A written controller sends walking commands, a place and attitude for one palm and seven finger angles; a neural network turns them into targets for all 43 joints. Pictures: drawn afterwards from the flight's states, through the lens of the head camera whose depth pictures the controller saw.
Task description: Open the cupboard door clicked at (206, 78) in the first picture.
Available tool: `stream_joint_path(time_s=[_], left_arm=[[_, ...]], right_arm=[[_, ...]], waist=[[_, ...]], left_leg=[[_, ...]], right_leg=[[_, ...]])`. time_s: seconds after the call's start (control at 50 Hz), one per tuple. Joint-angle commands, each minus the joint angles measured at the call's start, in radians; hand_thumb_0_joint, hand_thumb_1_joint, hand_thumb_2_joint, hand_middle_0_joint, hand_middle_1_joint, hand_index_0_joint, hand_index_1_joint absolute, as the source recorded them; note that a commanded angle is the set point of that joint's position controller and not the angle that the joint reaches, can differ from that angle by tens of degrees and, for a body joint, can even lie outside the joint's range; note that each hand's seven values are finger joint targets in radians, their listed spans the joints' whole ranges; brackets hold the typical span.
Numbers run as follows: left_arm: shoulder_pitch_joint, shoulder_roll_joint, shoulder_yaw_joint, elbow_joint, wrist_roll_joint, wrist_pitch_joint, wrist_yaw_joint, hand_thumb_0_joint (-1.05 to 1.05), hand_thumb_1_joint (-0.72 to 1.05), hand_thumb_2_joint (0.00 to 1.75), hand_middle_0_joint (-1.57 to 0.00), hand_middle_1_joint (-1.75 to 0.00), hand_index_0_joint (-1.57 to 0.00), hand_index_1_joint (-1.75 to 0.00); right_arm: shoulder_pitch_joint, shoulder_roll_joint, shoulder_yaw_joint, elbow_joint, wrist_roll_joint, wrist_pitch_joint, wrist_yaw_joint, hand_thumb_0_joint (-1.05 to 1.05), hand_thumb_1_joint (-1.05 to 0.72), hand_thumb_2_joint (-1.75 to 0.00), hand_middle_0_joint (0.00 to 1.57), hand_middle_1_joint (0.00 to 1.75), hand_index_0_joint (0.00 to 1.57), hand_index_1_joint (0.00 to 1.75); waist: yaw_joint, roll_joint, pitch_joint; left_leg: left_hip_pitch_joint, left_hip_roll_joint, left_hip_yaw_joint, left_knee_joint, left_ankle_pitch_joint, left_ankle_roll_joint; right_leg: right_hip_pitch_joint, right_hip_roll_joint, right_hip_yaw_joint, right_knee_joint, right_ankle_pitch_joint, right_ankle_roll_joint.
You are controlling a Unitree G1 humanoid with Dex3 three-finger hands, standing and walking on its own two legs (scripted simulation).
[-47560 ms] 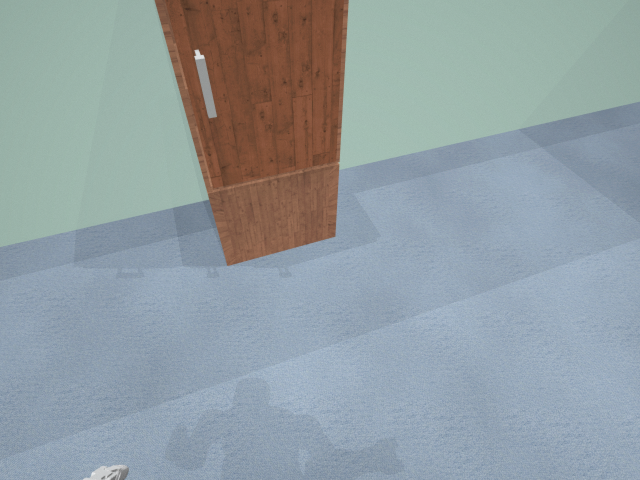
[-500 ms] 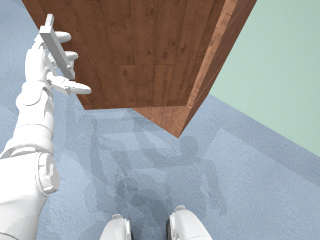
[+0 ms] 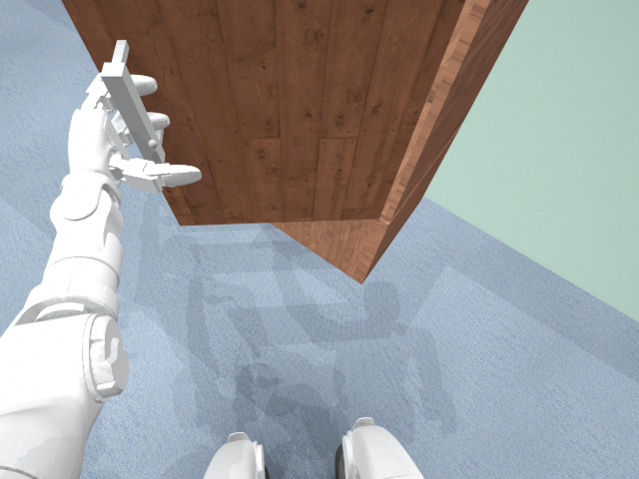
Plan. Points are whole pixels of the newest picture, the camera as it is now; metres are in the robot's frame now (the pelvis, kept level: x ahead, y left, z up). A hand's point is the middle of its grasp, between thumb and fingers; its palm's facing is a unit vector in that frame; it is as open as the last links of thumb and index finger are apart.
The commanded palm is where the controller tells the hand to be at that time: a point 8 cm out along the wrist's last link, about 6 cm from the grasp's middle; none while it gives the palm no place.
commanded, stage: close the thumb around the handle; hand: left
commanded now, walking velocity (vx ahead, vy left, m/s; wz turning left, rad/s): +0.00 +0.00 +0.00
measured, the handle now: (140, 108) +0.57 +0.19 +0.07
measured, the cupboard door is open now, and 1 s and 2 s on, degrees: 40 48 80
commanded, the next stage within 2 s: pull the door open along its arc in 0.48 s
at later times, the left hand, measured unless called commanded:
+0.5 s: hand (152, 142) +0.51 +0.17 +0.08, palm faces +0.01 -1.00 -0.03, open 5.9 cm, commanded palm +0.49 +0.21 +0.08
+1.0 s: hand (154, 179) +0.45 +0.16 +0.08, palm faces -0.04 -1.00 -0.01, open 6.1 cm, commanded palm +0.39 +0.21 +0.08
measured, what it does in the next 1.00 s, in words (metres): stands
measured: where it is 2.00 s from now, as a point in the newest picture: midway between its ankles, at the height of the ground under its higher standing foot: outside the picture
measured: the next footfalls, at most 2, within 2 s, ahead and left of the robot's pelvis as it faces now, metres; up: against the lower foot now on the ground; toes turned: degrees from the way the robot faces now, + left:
none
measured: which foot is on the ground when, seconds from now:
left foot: down 0.00-1.00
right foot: down 0.00-1.00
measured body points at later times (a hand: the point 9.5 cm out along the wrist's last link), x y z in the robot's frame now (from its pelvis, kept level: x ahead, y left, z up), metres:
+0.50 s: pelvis -0.01 +0.00 +0.00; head +0.13 +0.01 +0.43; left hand +0.50 +0.22 +0.08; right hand -0.01 -0.27 -0.12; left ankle +0.00 +0.11 -0.67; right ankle +0.01 -0.12 -0.67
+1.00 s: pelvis +0.01 +0.00 +0.01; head +0.11 +0.00 +0.45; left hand +0.45 +0.21 +0.08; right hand +0.04 -0.26 -0.10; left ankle +0.00 +0.11 -0.67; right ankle +0.01 -0.12 -0.67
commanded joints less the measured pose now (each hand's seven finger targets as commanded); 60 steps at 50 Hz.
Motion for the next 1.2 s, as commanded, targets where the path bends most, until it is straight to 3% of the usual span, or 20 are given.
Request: stream_joint_path(time_s=[0.0,0.12,0.2,0.26,0.38,0.48,0.52,0.56,0.58,0.64,0.72,0.8,0.88,1.0,1.02,1.04,1.06,1.1,1.12,1.18], left_arm=[[-0.478,0.172,-0.012,-0.220,-0.001,-0.086,-0.020,0.00,0.17,0.59,-0.35,-1.27,-0.35,-1.27],[-0.500,0.203,0.007,-0.204,0.003,-0.085,-0.021,0.00,0.51,0.73,-0.37,-1.31,-0.37,-1.31],[-0.501,0.169,-0.018,-0.195,0.001,-0.075,-0.025,0.00,0.73,0.83,-0.39,-1.33,-0.39,-1.33],[-0.522,0.207,0.006,-0.190,0.004,-0.076,-0.024,0.00,0.90,0.90,-0.40,-1.35,-0.40,-1.35],[-0.519,0.178,-0.023,-0.198,0.008,-0.074,-0.026,0.00,0.90,0.90,-0.40,-1.35,-0.40,-1.35],[-0.518,0.218,0.005,-0.191,0.008,-0.070,-0.023,0.00,0.90,0.90,-0.40,-1.35,-0.40,-1.35],[-0.505,0.237,0.022,-0.204,0.010,-0.075,-0.026,0.00,0.90,0.90,-0.40,-1.35,-0.40,-1.35],[-0.514,0.208,-0.007,-0.189,0.010,-0.071,-0.029,0.00,0.90,0.90,-0.40,-1.35,-0.40,-1.35],[-0.494,0.295,0.063,-0.160,0.014,-0.068,-0.026,0.00,0.90,0.90,-0.40,-1.35,-0.40,-1.35],[-0.408,0.267,0.052,-0.190,0.006,-0.068,-0.044,0.00,0.90,0.90,-0.40,-1.35,-0.40,-1.35],[-0.297,0.251,0.068,-0.247,-0.024,-0.060,-0.057,0.00,0.90,0.90,-0.40,-1.35,-0.40,-1.35],[-0.135,0.207,0.054,-0.319,-0.047,-0.039,-0.061,0.00,0.90,0.90,-0.40,-1.35,-0.40,-1.35],[0.056,0.115,0.009,-0.498,-0.078,-0.031,-0.052,0.00,0.90,0.90,-0.40,-1.35,-0.40,-1.35],[0.377,0.005,-0.047,-0.735,-0.114,-0.011,-0.021,0.00,0.90,0.90,-0.40,-1.35,-0.40,-1.35],[0.392,-0.006,0.095,-0.816,-0.179,-0.004,0.121,0.00,0.90,0.90,-0.40,-1.35,-0.40,-1.35],[0.457,-0.115,-0.006,-0.794,-0.153,0.011,0.189,0.00,0.90,0.90,-0.40,-1.35,-0.40,-1.35],[0.490,-0.131,-0.006,-0.798,-0.135,0.016,0.249,0.00,0.90,0.90,-0.40,-1.35,-0.40,-1.35],[0.503,-0.166,-0.040,-0.879,-0.079,0.012,0.353,0.00,0.90,0.90,-0.40,-1.35,-0.40,-1.35],[0.496,-0.177,-0.057,-0.911,-0.046,0.009,0.404,0.00,0.90,0.90,-0.40,-1.35,-0.40,-1.35],[0.505,-0.285,-0.146,-0.936,0.035,0.021,0.540,0.00,0.90,0.90,-0.40,-1.35,-0.40,-1.35]], right_arm=[[0.170,-0.171,-0.060,-0.030,-0.004,-0.018,-0.011,0.00,-0.90,-0.90,0.20,0.30,0.20,0.30],[0.176,-0.175,-0.057,-0.031,-0.006,-0.021,-0.017,0.00,-0.90,-0.90,0.20,0.30,0.20,0.30],[0.175,-0.171,-0.058,-0.028,-0.006,-0.021,-0.015,0.00,-0.90,-0.90,0.20,0.30,0.20,0.30],[0.179,-0.176,-0.057,-0.021,-0.007,-0.023,-0.017,0.00,-0.90,-0.90,0.20,0.30,0.20,0.30],[0.178,-0.173,-0.055,-0.029,-0.007,-0.024,-0.015,0.00,-0.90,-0.90,0.20,0.30,0.20,0.30],[0.180,-0.178,-0.054,-0.028,-0.007,-0.021,-0.017,0.00,-0.90,-0.90,0.20,0.30,0.20,0.30],[0.180,-0.178,-0.054,-0.038,-0.007,-0.023,-0.019,0.00,-0.90,-0.90,0.20,0.30,0.20,0.30],[0.176,-0.174,-0.051,-0.032,-0.005,-0.022,-0.019,0.00,-0.90,-0.90,0.20,0.30,0.20,0.30],[0.182,-0.184,-0.051,-0.031,-0.005,-0.020,-0.023,0.00,-0.90,-0.90,0.20,0.30,0.20,0.30],[0.170,-0.174,-0.048,-0.058,-0.001,-0.018,-0.023,0.00,-0.90,-0.90,0.20,0.30,0.20,0.30],[0.164,-0.174,-0.055,-0.087,0.002,-0.013,-0.017,0.00,-0.90,-0.90,0.20,0.30,0.20,0.30],[0.136,-0.168,-0.062,-0.119,0.015,-0.007,-0.013,0.00,-0.90,-0.90,0.20,0.30,0.20,0.30],[0.101,-0.153,-0.073,-0.152,0.025,-0.010,-0.002,0.00,-0.90,-0.90,0.20,0.30,0.20,0.30],[0.034,-0.134,-0.078,-0.196,0.038,-0.026,0.008,0.00,-0.90,-0.90,0.20,0.30,0.20,0.30],[-0.004,-0.101,-0.078,-0.204,0.031,-0.039,0.008,0.00,-0.90,-0.90,0.20,0.30,0.20,0.30],[-0.016,-0.093,-0.071,-0.195,0.027,-0.049,0.015,0.00,-0.90,-0.90,0.20,0.30,0.20,0.30],[-0.019,-0.096,-0.072,-0.186,0.023,-0.054,0.020,0.00,-0.90,-0.90,0.20,0.30,0.20,0.30],[-0.041,-0.089,-0.074,-0.190,0.006,-0.057,0.023,0.00,-0.90,-0.90,0.20,0.30,0.20,0.30],[-0.046,-0.085,-0.074,-0.188,-0.003,-0.058,0.022,0.00,-0.90,-0.90,0.20,0.30,0.20,0.30],[-0.091,-0.064,-0.070,-0.181,-0.026,-0.058,0.024,0.00,-0.90,-0.90,0.20,0.30,0.20,0.30]], waist=[[-0.035,0.087,-0.471],[-0.037,0.087,-0.482],[-0.042,0.091,-0.486],[-0.043,0.092,-0.488],[-0.042,0.125,-0.495],[-0.045,0.071,-0.475],[-0.032,0.104,-0.497],[-0.042,0.103,-0.473],[-0.029,0.068,-0.455],[-0.001,0.100,-0.496],[0.023,0.063,-0.518],[0.054,0.023,-0.492],[0.086,0.044,-0.505],[0.122,-0.012,-0.421],[0.207,0.026,-0.402],[0.168,0.007,-0.346],[0.165,-0.064,-0.312],[0.169,-0.031,-0.333],[0.165,-0.056,-0.334],[0.162,-0.055,-0.312]], left_leg=[[0.368,-0.033,-0.057,-0.091,0.447,0.010],[0.357,-0.035,-0.061,-0.086,0.438,0.014],[0.363,-0.034,-0.060,-0.084,0.437,0.011],[0.356,-0.033,-0.063,-0.081,0.430,0.012],[0.365,-0.034,-0.063,-0.084,0.421,0.010],[0.316,-0.037,-0.056,-0.086,0.388,0.018],[0.323,-0.040,-0.052,-0.087,0.388,0.018],[0.321,-0.037,-0.055,-0.088,0.382,0.016],[0.288,-0.036,-0.054,-0.089,0.359,0.019],[0.297,-0.043,-0.041,-0.100,0.384,0.018],[0.306,-0.044,-0.030,-0.109,0.424,0.020],[0.286,-0.046,-0.009,-0.135,0.426,0.020],[0.355,-0.042,0.001,-0.156,0.516,0.015],[0.362,-0.039,0.015,-0.202,0.550,0.014],[0.329,-0.045,0.020,-0.213,0.551,-0.001],[0.333,-0.045,0.021,-0.221,0.511,-0.008],[0.313,-0.041,0.011,-0.226,0.482,-0.012],[0.325,-0.047,0.017,-0.224,0.465,-0.013],[0.328,-0.045,0.011,-0.219,0.466,-0.012],[0.325,-0.049,0.012,-0.215,0.416,-0.014]], right_leg=[[0.168,0.041,0.008,-0.087,0.370,-0.015],[0.169,0.041,0.011,-0.083,0.359,-0.017],[0.157,0.040,0.009,-0.086,0.356,-0.013],[0.154,0.039,0.010,-0.083,0.351,-0.015],[0.139,0.040,0.008,-0.083,0.333,-0.016],[0.176,0.040,0.016,-0.091,0.338,-0.012],[0.187,0.041,0.017,-0.087,0.338,-0.017],[0.165,0.040,0.015,-0.090,0.328,-0.015],[0.184,0.040,0.019,-0.094,0.314,-0.014],[0.229,0.039,0.020,-0.087,0.350,-0.017],[0.287,0.044,0.018,-0.089,0.406,-0.017],[0.352,0.043,0.021,-0.105,0.447,-0.015],[0.382,0.040,0.014,-0.113,0.503,-0.016],[0.451,0.032,0.006,-0.133,0.547,-0.013],[0.463,0.034,-0.005,-0.142,0.524,-0.014],[0.438,0.033,-0.015,-0.144,0.491,-0.009],[0.430,0.032,-0.025,-0.143,0.466,-0.010],[0.440,0.023,-0.017,-0.135,0.459,-0.012],[0.446,0.021,-0.017,-0.131,0.456,-0.014],[0.429,0.008,-0.012,-0.135,0.420,-0.014]])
